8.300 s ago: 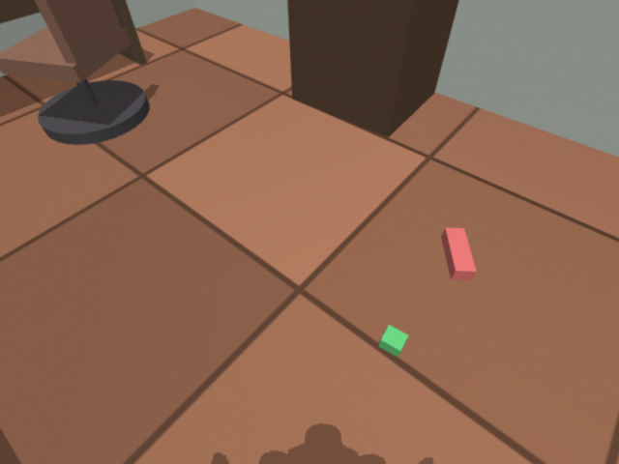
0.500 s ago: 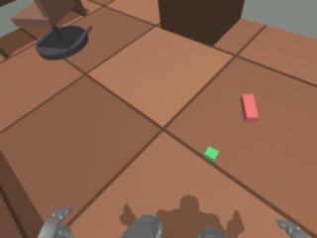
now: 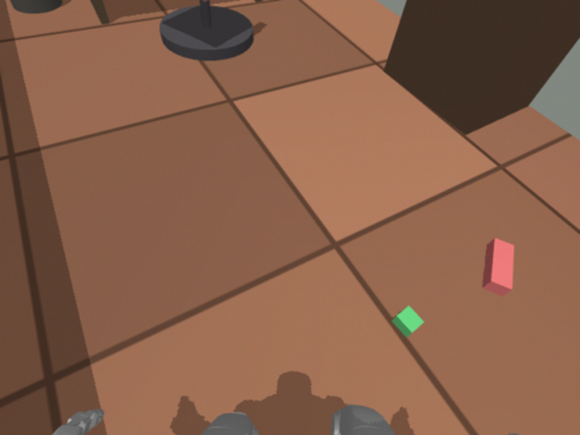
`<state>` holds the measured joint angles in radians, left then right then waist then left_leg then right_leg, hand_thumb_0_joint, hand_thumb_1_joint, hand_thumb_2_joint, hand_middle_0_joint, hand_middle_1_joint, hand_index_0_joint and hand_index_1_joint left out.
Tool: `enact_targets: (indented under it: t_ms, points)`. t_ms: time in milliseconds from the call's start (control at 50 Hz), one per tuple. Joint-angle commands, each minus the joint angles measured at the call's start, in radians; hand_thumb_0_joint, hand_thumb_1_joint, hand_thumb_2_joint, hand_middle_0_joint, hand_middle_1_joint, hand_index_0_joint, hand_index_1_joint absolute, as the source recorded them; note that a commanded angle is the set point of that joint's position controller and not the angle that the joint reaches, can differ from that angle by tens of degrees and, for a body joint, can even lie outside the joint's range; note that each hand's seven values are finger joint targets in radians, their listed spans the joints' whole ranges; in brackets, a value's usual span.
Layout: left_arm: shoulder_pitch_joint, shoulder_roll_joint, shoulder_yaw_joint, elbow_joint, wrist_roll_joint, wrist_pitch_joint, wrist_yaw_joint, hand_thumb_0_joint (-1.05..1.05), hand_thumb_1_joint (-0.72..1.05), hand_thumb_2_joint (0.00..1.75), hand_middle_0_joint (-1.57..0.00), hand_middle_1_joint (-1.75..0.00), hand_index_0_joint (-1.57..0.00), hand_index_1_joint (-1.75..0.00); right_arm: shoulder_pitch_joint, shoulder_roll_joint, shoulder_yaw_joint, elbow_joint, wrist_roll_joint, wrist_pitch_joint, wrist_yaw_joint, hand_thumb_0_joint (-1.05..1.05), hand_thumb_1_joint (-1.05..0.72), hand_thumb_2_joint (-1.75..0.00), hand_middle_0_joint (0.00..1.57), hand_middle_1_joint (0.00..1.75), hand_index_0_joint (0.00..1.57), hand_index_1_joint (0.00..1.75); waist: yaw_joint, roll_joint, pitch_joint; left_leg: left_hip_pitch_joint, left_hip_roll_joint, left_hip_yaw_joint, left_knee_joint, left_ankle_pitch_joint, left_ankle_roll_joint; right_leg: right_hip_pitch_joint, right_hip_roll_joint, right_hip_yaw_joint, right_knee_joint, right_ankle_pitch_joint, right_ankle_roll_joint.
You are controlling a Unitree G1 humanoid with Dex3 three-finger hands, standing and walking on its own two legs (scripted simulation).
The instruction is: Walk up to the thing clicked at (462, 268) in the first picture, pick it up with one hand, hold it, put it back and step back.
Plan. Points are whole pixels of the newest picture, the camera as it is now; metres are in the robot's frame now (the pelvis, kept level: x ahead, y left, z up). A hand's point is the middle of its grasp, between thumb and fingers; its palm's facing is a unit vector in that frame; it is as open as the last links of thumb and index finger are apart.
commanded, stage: walk up
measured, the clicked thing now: (498, 266) +0.80 -0.88 -0.72
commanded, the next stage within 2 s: stand in 1.74 s
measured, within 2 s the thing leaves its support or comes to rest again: neither
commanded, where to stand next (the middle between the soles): +0.06 -0.01 m, yaw +13 degrees
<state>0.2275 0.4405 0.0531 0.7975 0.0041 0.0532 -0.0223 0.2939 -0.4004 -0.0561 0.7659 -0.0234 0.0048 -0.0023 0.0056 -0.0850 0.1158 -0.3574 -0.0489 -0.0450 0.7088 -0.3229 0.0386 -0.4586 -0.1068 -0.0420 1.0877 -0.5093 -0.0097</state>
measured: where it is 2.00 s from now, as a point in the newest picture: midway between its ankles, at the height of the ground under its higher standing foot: outside the picture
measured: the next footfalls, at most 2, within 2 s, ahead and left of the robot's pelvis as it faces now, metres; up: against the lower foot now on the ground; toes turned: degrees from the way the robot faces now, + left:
right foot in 0.30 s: +0.04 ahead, -0.15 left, +0.00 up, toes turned +5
left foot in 0.64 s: +0.01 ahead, +0.10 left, +0.00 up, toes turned +13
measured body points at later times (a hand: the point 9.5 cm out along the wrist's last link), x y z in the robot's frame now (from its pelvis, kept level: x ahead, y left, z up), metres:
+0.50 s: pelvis -0.02 -0.03 +0.01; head +0.00 -0.06 +0.46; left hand -0.02 +0.29 -0.08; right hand +0.12 -0.32 -0.12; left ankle -0.02 +0.11 -0.67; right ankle +0.00 -0.15 -0.72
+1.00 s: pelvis -0.02 -0.04 +0.00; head +0.00 -0.02 +0.45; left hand -0.03 +0.28 -0.13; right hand +0.15 -0.33 -0.11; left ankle -0.02 +0.10 -0.72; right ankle +0.05 -0.18 -0.72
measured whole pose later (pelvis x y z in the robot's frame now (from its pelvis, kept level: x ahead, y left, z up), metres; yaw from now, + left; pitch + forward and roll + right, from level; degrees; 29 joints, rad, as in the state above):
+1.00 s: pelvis -0.02 -0.04 +0.00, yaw +15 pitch -3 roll -2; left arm 0.21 0.39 0.04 0.94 0.01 0.01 -0.02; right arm 0.20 -0.39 -0.03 0.91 -0.01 -0.02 -0.01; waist 0.00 0.00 0.10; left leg -0.33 0.03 -0.08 0.75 -0.36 -0.02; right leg -0.30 -0.04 -0.03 0.68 -0.31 0.03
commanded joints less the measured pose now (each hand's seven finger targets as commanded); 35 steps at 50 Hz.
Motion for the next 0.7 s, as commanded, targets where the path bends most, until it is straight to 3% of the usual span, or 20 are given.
enact_targets:
  t_ms: [0,120,180,220,260,280,300,320,340,360,380,420,440,520,560,600,620,640,660,680]
  points:
    - [0.049,0.179,0.064,-0.067,0.005,-0.04,0.023,0.0,0.9,0.9,-0.2,-0.3,-0.2,-0.3,0.035,-0.264,-0.073,-0.07,0.017,-0.048,-0.033,0.0,-0.9,-0.9,0.2,0.3,0.2,0.3,-0.003,0.277,-0.169,0.211,0.209,-0.314,-0.21,0.465,0.154,-0.087,0.004,0.05,-0.013,0.046,0.002]
    - [0.024,0.17,0.057,-0.074,0.007,-0.049,0.029,0.0,0.9,0.9,-0.2,-0.3,-0.2,-0.3,0.06,-0.278,-0.078,-0.096,0.002,-0.045,-0.037,0.0,-0.9,-0.9,0.2,0.3,0.2,0.3,-0.021,0.239,-0.162,0.19,0.226,-0.378,-0.184,0.527,0.183,-0.066,0.029,0.054,-0.117,0.024,-0.004]
    - [0.04,0.165,0.061,-0.065,0.007,-0.056,0.031,0.0,0.9,0.9,-0.2,-0.3,-0.2,-0.3,0.025,-0.284,-0.078,-0.118,-0.005,-0.039,-0.032,0.0,-0.9,-0.9,0.2,0.3,0.2,0.3,-0.018,0.231,-0.158,0.105,0.224,-0.423,-0.18,0.423,0.203,0.013,0.056,0.048,-0.178,-0.001,-0.014]
    - [0.056,0.156,0.063,-0.058,0.01,-0.062,0.031,0.0,0.9,0.9,-0.2,-0.3,-0.2,-0.3,-0.002,-0.279,-0.075,-0.123,-0.004,-0.033,-0.032,0.0,-0.9,-0.9,0.2,0.3,0.2,0.3,-0.006,0.216,-0.168,0.056,0.217,-0.442,-0.166,0.323,0.204,0.065,0.073,0.049,-0.243,-0.007,-0.02]
    - [0.116,0.129,0.06,-0.028,0.012,-0.078,0.031,0.0,0.9,0.9,-0.2,-0.3,-0.2,-0.3,-0.067,-0.265,-0.063,-0.131,0.004,-0.024,-0.029,0.0,-0.9,-0.9,0.2,0.3,0.2,0.3,0.049,0.168,-0.171,-0.059,0.163,-0.365,-0.092,0.237,0.162,0.257,0.101,0.026,-0.518,0.138,-0.04]
    - [0.131,0.153,0.068,-0.024,0.024,-0.091,0.035,0.0,0.9,0.9,-0.2,-0.3,-0.2,-0.3,-0.072,-0.208,-0.043,-0.131,0.017,-0.021,-0.028,0.0,-0.9,-0.9,0.2,0.3,0.2,0.3,0.065,0.092,-0.193,-0.109,0.098,-0.3,0.009,0.212,0.096,0.348,0.05,0.119,-0.634,0.164,-0.065]
    - [0.14,0.239,0.086,-0.031,0.042,-0.101,0.039,0.0,0.9,0.9,-0.2,-0.3,-0.2,-0.3,-0.085,-0.148,-0.026,-0.141,0.032,-0.022,-0.029,0.0,-0.9,-0.9,0.2,0.3,0.2,0.3,0.082,-0.117,-0.155,-0.267,-0.051,-0.179,0.21,0.033,0.016,0.38,-0.164,0.421,-0.752,0.102,-0.128]
    - [0.053,0.29,0.099,-0.065,0.043,-0.099,0.035,0.0,0.9,0.9,-0.2,-0.3,-0.2,-0.3,-0.054,-0.183,-0.037,-0.121,0.015,-0.019,-0.039,0.0,-0.9,-0.9,0.2,0.3,0.2,0.3,0.046,-0.11,-0.084,-0.326,-0.069,-0.097,0.303,-0.243,-0.018,0.289,-0.323,0.581,-0.811,0.0,-0.228]
    - [-0.031,0.323,0.104,-0.076,0.04,-0.095,0.032,0.0,0.9,0.9,-0.2,-0.3,-0.2,-0.3,-0.028,-0.239,-0.055,-0.087,0.009,-0.02,-0.045,0.0,-0.9,-0.9,0.2,0.3,0.2,0.3,0.03,-0.135,-0.059,-0.272,0.006,-0.106,0.384,-0.284,-0.025,0.184,-0.415,0.675,-0.829,-0.026,-0.315]
    - [-0.05,0.281,0.1,-0.081,0.033,-0.092,0.029,0.0,0.9,0.9,-0.2,-0.3,-0.2,-0.3,-0.021,-0.276,-0.064,-0.061,0.01,-0.025,-0.038,0.0,-0.9,-0.9,0.2,0.3,0.2,0.3,0.018,-0.091,-0.007,-0.225,0.026,-0.112,0.387,-0.247,-0.033,0.125,-0.382,0.593,-0.82,0.021,-0.305]
    - [-0.058,0.236,0.086,-0.081,0.03,-0.094,0.027,0.0,0.9,0.9,-0.2,-0.3,-0.2,-0.3,-0.023,-0.278,-0.067,-0.041,0.014,-0.03,-0.028,0.0,-0.9,-0.9,0.2,0.3,0.2,0.3,0.005,-0.049,0.029,-0.194,0.022,-0.084,0.36,-0.198,-0.037,0.116,-0.293,0.435,-0.78,0.112,-0.258]
    - [-0.018,0.217,0.075,-0.054,0.036,-0.104,0.03,0.0,0.9,0.9,-0.2,-0.3,-0.2,-0.3,-0.031,-0.213,-0.054,-0.022,0.01,-0.035,-0.011,0.0,-0.9,-0.9,0.2,0.3,0.2,0.3,0.023,-0.068,0.009,-0.192,-0.008,-0.053,0.291,-0.12,-0.028,0.187,-0.158,0.242,-0.716,0.183,-0.177]
    - [0.01,0.209,0.075,-0.035,0.036,-0.105,0.028,0.0,0.9,0.9,-0.2,-0.3,-0.2,-0.3,-0.032,-0.186,-0.045,-0.016,0.006,-0.036,-0.005,0.0,-0.9,-0.9,0.2,0.3,0.2,0.3,0.038,-0.096,0.006,-0.18,-0.004,-0.041,0.248,-0.097,-0.027,0.204,-0.129,0.211,-0.717,0.172,-0.152]
    - [0.031,0.232,0.081,-0.054,0.042,-0.089,0.008,0.0,0.9,0.9,-0.2,-0.3,-0.2,-0.3,-0.049,-0.185,-0.043,0.003,0.009,-0.052,0.007,0.0,-0.9,-0.9,0.2,0.3,0.2,0.3,0.064,-0.191,-0.02,-0.1,-0.001,0.08,0.049,-0.119,-0.042,0.247,-0.121,0.152,-0.704,0.155,-0.165]
    - [0.016,0.229,0.075,-0.062,0.033,-0.075,0.002,0.0,0.9,0.9,-0.2,-0.3,-0.2,-0.3,-0.029,-0.182,-0.047,0.025,0.015,-0.064,0.002,0.0,-0.9,-0.9,0.2,0.3,0.2,0.3,0.043,-0.159,-0.053,0.027,-0.009,0.11,-0.074,-0.042,-0.044,0.193,-0.133,0.128,-0.647,0.214,-0.171]
    - [0.019,0.189,0.054,-0.059,0.018,-0.061,0.0,0.0,0.9,0.9,-0.2,-0.3,-0.2,-0.3,0.027,-0.175,-0.052,0.063,0.013,-0.076,-0.011,0.0,-0.9,-0.9,0.2,0.3,0.2,0.3,0.005,-0.075,-0.101,0.199,-0.034,0.12,-0.203,0.087,-0.036,0.128,-0.092,0.07,-0.509,0.285,-0.132]
    - [0.029,0.139,0.036,-0.061,0.015,-0.056,0.001,0.0,0.9,0.9,-0.2,-0.3,-0.2,-0.3,0.059,-0.186,-0.058,0.072,0.007,-0.083,-0.02,0.0,-0.9,-0.9,0.2,0.3,0.2,0.3,-0.018,0.009,-0.14,0.282,0.01,0.03,-0.25,0.093,-0.021,0.079,-0.073,0.04,-0.395,0.271,-0.101]
    - [0.053,0.073,0.014,-0.071,0.008,-0.052,0.001,0.0,0.9,0.9,-0.2,-0.3,-0.2,-0.3,0.062,-0.241,-0.065,0.064,-0.005,-0.092,-0.028,0.0,-0.9,-0.9,0.2,0.3,0.2,0.3,-0.016,0.204,-0.179,0.35,0.191,-0.276,-0.333,0.026,0.037,-0.038,-0.008,0.009,-0.216,0.13,-0.041]
    - [0.032,0.084,0.019,-0.064,0.003,-0.04,0.005,0.0,0.9,0.9,-0.2,-0.3,-0.2,-0.3,0.044,-0.317,-0.072,0.044,-0.012,-0.097,-0.031,0.0,-0.9,-0.9,0.2,0.3,0.2,0.3,-0.02,0.226,-0.153,0.275,0.386,-0.569,-0.394,-0.073,0.156,-0.127,0.061,0.047,-0.163,-0.077,-0.014]
    - [0.004,0.186,0.049,-0.044,0.009,-0.037,0.016,0.0,0.9,0.9,-0.2,-0.3,-0.2,-0.3,0.035,-0.367,-0.09,0.054,0.005,-0.092,-0.028,0.0,-0.9,-0.9,0.2,0.3,0.2,0.3,-0.042,0.212,-0.109,0.177,0.429,-0.603,-0.402,-0.098,0.249,-0.076,0.02,0.102,-0.097,-0.13,-0.019]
